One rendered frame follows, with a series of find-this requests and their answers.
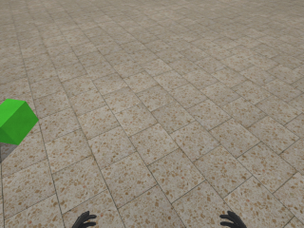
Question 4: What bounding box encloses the right robot hand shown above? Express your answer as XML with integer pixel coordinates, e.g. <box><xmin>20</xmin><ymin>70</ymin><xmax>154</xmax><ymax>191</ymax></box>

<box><xmin>219</xmin><ymin>210</ymin><xmax>247</xmax><ymax>228</ymax></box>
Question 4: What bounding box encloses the left robot hand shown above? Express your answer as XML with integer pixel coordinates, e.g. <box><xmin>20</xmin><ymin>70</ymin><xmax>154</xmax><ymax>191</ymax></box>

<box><xmin>71</xmin><ymin>211</ymin><xmax>97</xmax><ymax>228</ymax></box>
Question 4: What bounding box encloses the carton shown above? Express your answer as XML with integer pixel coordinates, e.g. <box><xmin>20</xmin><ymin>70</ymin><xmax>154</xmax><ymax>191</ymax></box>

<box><xmin>0</xmin><ymin>99</ymin><xmax>39</xmax><ymax>145</ymax></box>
